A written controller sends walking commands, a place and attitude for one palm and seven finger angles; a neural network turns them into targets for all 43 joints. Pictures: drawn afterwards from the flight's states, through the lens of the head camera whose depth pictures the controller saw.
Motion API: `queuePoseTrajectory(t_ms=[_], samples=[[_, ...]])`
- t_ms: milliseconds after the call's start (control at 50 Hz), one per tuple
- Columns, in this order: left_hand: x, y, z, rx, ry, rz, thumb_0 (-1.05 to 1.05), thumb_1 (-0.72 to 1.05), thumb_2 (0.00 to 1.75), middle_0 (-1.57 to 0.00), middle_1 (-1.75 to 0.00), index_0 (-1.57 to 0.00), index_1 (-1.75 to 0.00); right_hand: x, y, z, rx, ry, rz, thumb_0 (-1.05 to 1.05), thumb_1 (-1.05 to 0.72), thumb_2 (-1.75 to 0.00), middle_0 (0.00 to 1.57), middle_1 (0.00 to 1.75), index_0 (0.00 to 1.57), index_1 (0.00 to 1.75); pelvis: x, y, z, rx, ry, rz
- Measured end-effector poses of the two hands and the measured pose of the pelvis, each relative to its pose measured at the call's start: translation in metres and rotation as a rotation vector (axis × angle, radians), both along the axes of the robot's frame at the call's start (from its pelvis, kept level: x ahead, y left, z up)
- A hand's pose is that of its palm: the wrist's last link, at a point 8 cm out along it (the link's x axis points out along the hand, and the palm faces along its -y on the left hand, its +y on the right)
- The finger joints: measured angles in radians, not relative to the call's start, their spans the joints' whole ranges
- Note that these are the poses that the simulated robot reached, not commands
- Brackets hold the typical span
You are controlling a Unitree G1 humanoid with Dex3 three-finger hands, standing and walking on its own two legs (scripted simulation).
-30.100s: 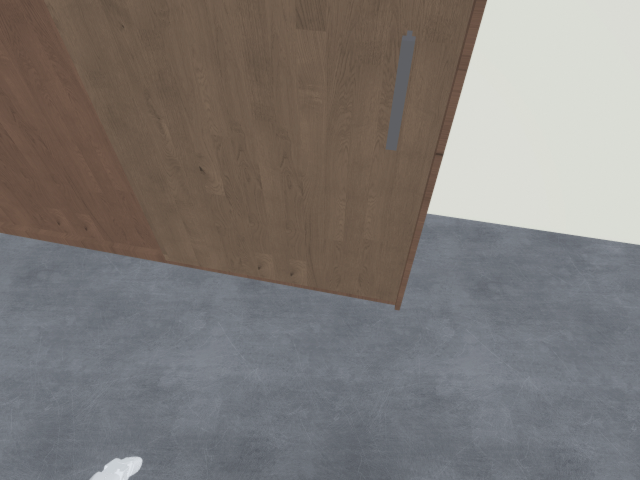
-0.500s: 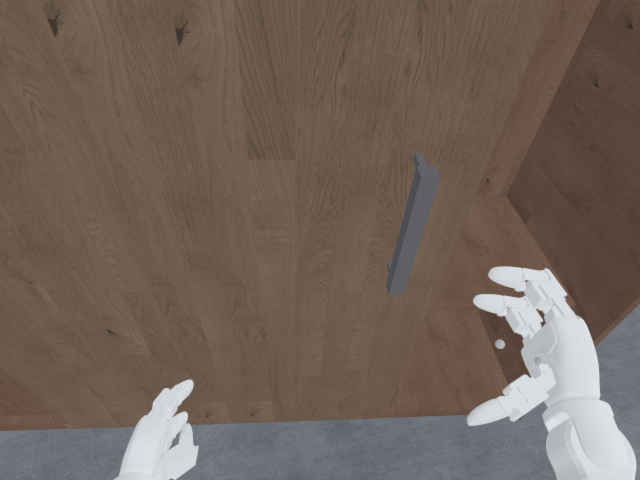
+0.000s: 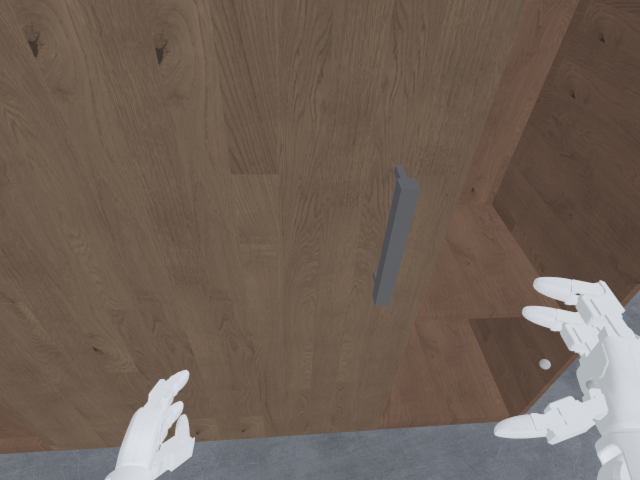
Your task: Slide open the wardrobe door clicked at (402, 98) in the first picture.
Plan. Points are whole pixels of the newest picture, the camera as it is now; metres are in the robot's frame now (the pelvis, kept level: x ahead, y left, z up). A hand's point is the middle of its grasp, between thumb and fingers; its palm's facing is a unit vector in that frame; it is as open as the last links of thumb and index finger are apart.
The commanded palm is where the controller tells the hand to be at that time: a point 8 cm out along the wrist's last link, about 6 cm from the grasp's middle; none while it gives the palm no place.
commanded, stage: draw the hand back to the body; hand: right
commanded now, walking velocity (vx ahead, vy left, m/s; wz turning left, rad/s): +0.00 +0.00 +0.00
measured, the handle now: (389, 240) +0.44 -0.11 +0.09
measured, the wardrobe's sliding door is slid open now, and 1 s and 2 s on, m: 0.43 0.43 0.43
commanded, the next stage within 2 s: step back with the hand held close in 0.98 s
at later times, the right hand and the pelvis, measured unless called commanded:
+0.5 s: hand (610, 353) +0.20 -0.27 +0.17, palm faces +0.41 +0.85 -0.34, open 9.8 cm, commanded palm +0.15 -0.31 +0.18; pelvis +0.01 -0.02 +0.01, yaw +2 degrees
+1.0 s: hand (617, 349) +0.20 -0.27 +0.18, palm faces +0.44 +0.83 -0.35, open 7.4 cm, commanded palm +0.15 -0.30 +0.18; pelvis +0.01 -0.01 +0.01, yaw +1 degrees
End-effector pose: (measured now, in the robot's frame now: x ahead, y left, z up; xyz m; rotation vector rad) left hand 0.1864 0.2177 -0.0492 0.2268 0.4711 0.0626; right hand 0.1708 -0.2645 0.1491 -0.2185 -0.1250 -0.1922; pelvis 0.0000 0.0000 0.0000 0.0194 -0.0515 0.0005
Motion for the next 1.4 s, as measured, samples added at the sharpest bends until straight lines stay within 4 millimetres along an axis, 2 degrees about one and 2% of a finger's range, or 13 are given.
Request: queuePoseTrajectory(t_ms=[140,300,480,660,740,880,1020,1200,1320,1400], samples=[[-0.004,-0.016,-0.003,-0.004,0.066,-0.006,0.02,0.9,0.9,-0.2,-0.3,-0.21,-0.3,-0.009,-0.01,0.001,-0.075,0.012,-0.116,-0.01,0.23,-0.36,0.25,0.97,0.24,0.96,-0.001,-0.007,0.006,-0.004,-0.017,0.012],[-0.009,-0.026,-0.011,-0.009,0.132,-0.003,0.02,0.9,0.9,-0.2,-0.3,-0.21,-0.3,-0.013,-0.025,0.023,-0.146,-0.05,-0.165,-0.01,-0.05,-0.49,0.24,0.8,0.24,0.8,0.004,-0.015,0.009,-0.007,-0.038,0.017],[-0.01,-0.021,-0.009,0.002,0.155,0.022,0.02,0.9,0.9,-0.2,-0.3,-0.21,-0.3,-0.012,-0.041,0.029,-0.17,-0.056,-0.204,0.0,-0.37,-0.65,0.23,0.61,0.22,0.61,0.006,-0.019,0.011,-0.007,-0.048,0.027],[-0.006,-0.015,-0.006,0.014,0.153,0.029,0.02,0.9,0.9,-0.2,-0.3,-0.21,-0.3,-0.02,-0.051,0.047,-0.22,-0.106,-0.247,0.01,-0.69,-0.8,0.22,0.42,0.22,0.42,0.007,-0.018,0.012,-0.006,-0.052,0.027],[-0.004,-0.014,-0.007,0.012,0.157,0.022,0.02,0.9,0.9,-0.2,-0.3,-0.21,-0.3,-0.02,-0.052,0.045,-0.206,-0.096,-0.263,0.01,-0.79,-0.85,0.21,0.37,0.21,0.36,0.006,-0.017,0.013,-0.007,-0.052,0.024],[-0.005,-0.012,-0.007,0.018,0.168,0.019,0.02,0.9,0.9,-0.2,-0.3,-0.21,-0.3,-0.018,-0.044,0.033,-0.174,-0.052,-0.248,0.01,-0.87,-0.89,0.21,0.32,0.21,0.31,0.006,-0.012,0.013,-0.007,-0.05,0.022],[-0.003,-0.01,-0.007,0.016,0.162,0.021,0.02,0.9,0.9,-0.2,-0.3,-0.21,-0.3,-0.016,-0.04,0.042,-0.198,-0.076,-0.241,0.01,-0.89,-0.9,0.21,0.31,0.21,0.3,0.009,-0.01,0.014,-0.005,-0.052,0.023],[-0.002,-0.005,-0.008,0.024,0.194,0.032,0.02,0.9,0.9,-0.2,-0.3,-0.21,-0.3,-0.006,-0.047,0.044,-0.232,-0.079,-0.249,0.01,-0.89,-0.9,0.21,0.3,0.21,0.3,0.007,-0.008,0.014,0.004,-0.012,0.03],[-0.011,0.0,-0.006,0.043,0.221,0.09,0.02,0.9,0.9,-0.2,-0.3,-0.21,-0.3,0.007,-0.043,0.035,-0.258,-0.04,-0.167,0.01,-0.89,-0.9,0.21,0.3,0.21,0.3,-0.001,-0.018,0.013,0.003,0.037,0.051],[-0.024,0.001,-0.005,0.048,0.235,0.139,0.02,0.9,0.9,-0.2,-0.3,-0.21,-0.3,0.006,-0.041,0.032,-0.286,-0.018,-0.097,0.01,-0.89,-0.9,0.21,0.3,0.21,0.3,-0.007,-0.025,0.011,-0.003,0.052,0.06]])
